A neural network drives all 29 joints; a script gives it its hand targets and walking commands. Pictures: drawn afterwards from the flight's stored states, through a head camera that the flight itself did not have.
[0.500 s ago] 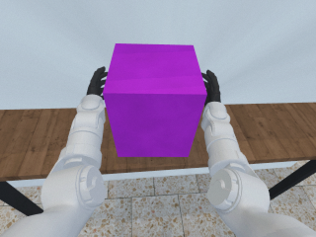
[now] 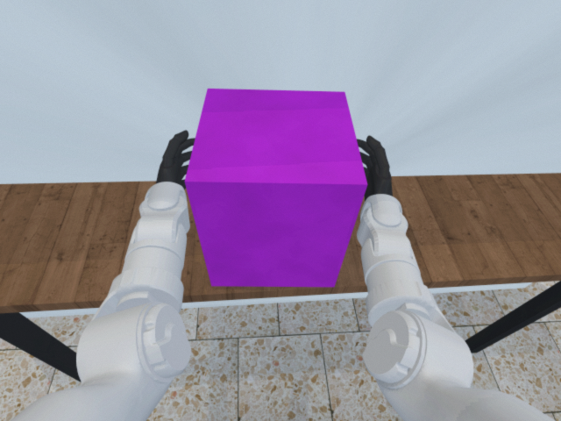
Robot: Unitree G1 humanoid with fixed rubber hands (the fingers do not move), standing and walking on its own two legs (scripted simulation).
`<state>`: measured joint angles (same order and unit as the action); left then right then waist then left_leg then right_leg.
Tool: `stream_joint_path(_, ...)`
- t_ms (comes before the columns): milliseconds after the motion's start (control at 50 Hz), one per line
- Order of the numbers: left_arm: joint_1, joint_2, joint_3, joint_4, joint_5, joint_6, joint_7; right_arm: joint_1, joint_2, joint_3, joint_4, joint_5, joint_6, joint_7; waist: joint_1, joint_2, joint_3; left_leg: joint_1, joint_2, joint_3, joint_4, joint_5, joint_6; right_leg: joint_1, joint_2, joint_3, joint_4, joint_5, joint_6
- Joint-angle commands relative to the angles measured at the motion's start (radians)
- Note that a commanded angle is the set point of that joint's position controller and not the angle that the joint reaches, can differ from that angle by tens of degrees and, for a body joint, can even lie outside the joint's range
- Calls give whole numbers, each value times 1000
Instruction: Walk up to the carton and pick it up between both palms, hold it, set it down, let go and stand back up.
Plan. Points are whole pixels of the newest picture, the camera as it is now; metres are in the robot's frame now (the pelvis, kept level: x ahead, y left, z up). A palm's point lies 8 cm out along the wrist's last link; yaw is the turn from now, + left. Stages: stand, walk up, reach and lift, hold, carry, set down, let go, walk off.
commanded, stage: set down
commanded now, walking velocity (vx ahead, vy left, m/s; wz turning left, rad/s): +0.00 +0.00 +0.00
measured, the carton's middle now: (274, 193) +0.44 +0.01 +0.05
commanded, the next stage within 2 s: none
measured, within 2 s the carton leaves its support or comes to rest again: rests again in 0.10 s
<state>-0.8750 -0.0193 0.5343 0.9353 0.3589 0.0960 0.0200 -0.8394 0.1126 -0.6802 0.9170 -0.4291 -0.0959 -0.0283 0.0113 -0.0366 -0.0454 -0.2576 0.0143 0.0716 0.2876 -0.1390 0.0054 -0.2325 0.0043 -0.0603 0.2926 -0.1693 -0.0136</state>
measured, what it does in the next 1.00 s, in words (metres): stands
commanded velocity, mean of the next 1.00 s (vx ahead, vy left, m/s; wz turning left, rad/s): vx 0.00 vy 0.00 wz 0.00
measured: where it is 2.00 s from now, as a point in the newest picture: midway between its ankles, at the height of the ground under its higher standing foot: outside the picture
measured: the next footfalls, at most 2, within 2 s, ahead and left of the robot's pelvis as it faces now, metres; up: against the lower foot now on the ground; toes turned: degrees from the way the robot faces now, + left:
none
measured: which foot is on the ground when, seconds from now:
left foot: down 0.00-1.00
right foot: down 0.00-1.00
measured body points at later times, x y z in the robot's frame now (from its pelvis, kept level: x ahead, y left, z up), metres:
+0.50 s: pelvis +0.00 +0.00 +0.00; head +0.04 +0.02 +0.45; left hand +0.43 +0.16 +0.08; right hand +0.43 -0.14 +0.09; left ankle +0.00 +0.11 -0.75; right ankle -0.02 -0.10 -0.75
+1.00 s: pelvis +0.00 +0.01 +0.00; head +0.05 +0.02 +0.45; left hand +0.44 +0.16 +0.08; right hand +0.43 -0.14 +0.09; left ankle +0.00 +0.11 -0.75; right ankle -0.02 -0.10 -0.75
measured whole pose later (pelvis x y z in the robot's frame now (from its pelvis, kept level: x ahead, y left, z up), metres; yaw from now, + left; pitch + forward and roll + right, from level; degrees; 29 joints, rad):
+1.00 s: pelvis +0.00 +0.01 +0.00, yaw +0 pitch +6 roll +0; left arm -0.88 -0.06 0.61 0.90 0.45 0.04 -0.01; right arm -0.81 0.16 -0.75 0.84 -0.51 -0.12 0.01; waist 0.01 -0.04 0.00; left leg -0.24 0.01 0.09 0.28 -0.14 0.02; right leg -0.21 -0.01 -0.08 0.27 -0.16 -0.01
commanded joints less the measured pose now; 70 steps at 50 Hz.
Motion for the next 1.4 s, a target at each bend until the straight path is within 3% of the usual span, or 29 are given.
stream_joint_path(0,-654,-425,-217,-82,-18,-79,-90,-598,456,293,-20,-25,-71,142,5,27,-639,197,-3,58,34,346,-21,295,-7,-37,67,519,79)
stream_joint_path(360,-606,-419,-166,-76,35,-85,-85,-551,429,228,-15,-62,-70,157,8,38,-566,263,7,61,37,341,-22,187,3,-54,22,348,68)
stream_joint_path(580,-537,-413,-141,-76,65,-81,-95,-515,419,221,-46,-78,-74,157,8,23,-518,258,4,64,34,342,-11,190,3,-58,18,343,75)
stream_joint_path(640,-546,-400,-151,-43,62,-79,-98,-555,403,205,-80,-99,-79,146,-4,9,-519,205,-7,76,20,269,-15,233,0,-62,20,341,88)
stream_joint_path(840,-503,-399,-120,-36,82,-82,-104,-508,405,205,-75,-98,-73,148,-5,20,-490,220,-5,69,20,322,-18,230,1,-67,19,376,93)
stream_joint_path(1380,-419,-387,-80,-78,138,-70,-120,-404,384,165,-107,-128,-39,159,-9,19,-398,248,-11,68,18,312,-5,152,10,-70,-14,237,86)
